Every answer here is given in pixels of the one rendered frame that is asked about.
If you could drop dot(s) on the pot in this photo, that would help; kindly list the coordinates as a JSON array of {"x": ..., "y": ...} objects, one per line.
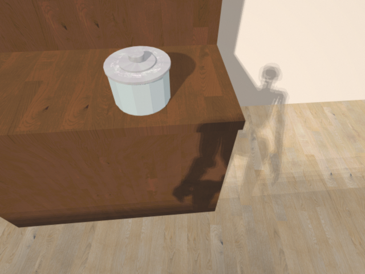
[{"x": 142, "y": 99}]

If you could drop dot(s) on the lid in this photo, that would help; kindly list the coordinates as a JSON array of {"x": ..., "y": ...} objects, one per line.
[{"x": 119, "y": 69}]

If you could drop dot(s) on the table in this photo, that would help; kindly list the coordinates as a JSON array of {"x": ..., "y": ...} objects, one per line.
[{"x": 68, "y": 153}]

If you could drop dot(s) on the knob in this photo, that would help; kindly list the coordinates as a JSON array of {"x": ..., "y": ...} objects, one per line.
[{"x": 136, "y": 55}]

